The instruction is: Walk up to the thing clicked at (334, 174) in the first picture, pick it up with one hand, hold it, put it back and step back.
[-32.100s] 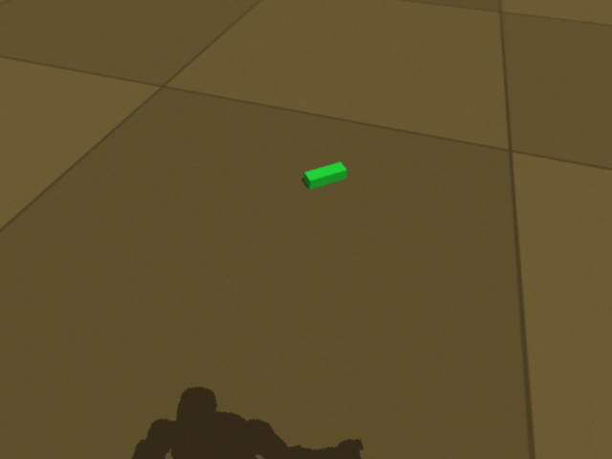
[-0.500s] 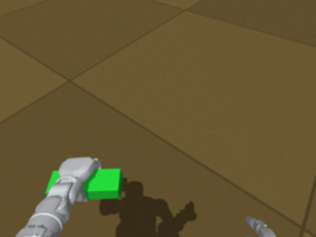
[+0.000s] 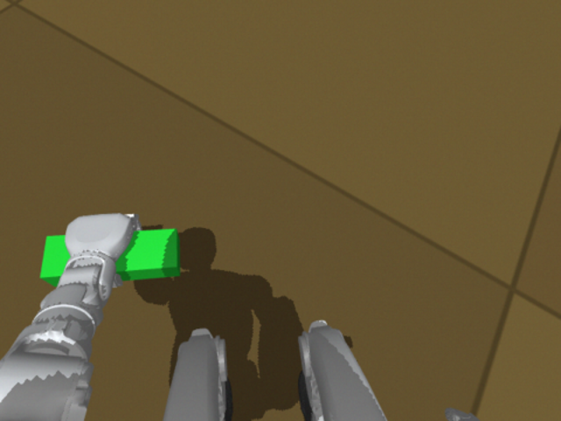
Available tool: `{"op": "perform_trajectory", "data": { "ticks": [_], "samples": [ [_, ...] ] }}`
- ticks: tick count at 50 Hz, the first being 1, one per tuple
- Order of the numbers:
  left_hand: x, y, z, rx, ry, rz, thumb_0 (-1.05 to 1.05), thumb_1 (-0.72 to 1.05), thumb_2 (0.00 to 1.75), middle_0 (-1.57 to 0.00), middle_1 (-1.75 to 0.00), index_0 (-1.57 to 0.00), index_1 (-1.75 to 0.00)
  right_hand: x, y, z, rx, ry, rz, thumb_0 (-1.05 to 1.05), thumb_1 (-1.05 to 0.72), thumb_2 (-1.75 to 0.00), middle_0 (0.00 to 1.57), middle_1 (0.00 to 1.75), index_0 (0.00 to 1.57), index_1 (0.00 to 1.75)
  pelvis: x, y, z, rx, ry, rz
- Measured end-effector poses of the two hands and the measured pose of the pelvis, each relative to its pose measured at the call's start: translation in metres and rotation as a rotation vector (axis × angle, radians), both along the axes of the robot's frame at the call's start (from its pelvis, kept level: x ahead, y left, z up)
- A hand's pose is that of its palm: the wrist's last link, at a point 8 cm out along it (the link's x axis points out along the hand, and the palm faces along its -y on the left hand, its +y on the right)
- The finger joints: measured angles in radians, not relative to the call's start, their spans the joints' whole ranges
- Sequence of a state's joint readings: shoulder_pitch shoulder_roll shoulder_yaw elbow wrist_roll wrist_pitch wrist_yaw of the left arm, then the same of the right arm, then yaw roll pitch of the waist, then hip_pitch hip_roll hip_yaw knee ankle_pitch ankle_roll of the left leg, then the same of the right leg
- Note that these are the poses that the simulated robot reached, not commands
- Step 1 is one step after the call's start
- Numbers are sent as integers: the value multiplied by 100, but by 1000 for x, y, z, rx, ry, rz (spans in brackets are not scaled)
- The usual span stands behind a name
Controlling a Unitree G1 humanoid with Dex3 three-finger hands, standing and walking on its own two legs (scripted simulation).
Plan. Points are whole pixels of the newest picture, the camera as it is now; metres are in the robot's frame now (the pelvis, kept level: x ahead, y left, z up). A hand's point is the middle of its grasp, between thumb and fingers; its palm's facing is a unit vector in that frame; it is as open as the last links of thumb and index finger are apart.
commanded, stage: crouch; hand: left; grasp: from above
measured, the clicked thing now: (116, 257) +0.40 +0.24 -0.15
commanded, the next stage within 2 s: lower in 1.12 s
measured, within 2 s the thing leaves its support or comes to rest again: neither
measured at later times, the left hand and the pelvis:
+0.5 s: hand (136, 272) +0.42 +0.25 -0.31, palm faces -0.44 -0.02 -0.90, open 9.7 cm; pelvis -0.01 +0.00 -0.14, yaw -3 degrees
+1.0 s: hand (148, 274) +0.44 +0.25 -0.39, palm faces -0.46 -0.03 -0.89, open 9.7 cm; pelvis -0.02 -0.01 -0.21, yaw -5 degrees
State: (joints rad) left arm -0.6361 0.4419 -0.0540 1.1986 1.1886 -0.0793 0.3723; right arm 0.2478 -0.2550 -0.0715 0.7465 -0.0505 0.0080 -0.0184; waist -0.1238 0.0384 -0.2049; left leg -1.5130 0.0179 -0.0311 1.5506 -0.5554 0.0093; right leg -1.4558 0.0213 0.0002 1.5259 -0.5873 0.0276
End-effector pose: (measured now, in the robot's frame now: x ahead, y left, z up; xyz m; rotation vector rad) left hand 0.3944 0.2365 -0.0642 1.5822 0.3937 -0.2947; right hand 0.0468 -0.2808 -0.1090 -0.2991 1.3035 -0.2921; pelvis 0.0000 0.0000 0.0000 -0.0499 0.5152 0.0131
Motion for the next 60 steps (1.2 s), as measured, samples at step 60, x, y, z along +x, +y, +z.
{"op": "perform_trajectory", "data": {
  "ticks": [60],
  "samples": [
    [49,18,-287,-55,43,17,0,4,51,-69,-53,-71,-52,-49,0,-216,58,200,121,0,-91,-90,20,30,20,30,-23,-8,-231,-60,100,-62]
  ]
}}
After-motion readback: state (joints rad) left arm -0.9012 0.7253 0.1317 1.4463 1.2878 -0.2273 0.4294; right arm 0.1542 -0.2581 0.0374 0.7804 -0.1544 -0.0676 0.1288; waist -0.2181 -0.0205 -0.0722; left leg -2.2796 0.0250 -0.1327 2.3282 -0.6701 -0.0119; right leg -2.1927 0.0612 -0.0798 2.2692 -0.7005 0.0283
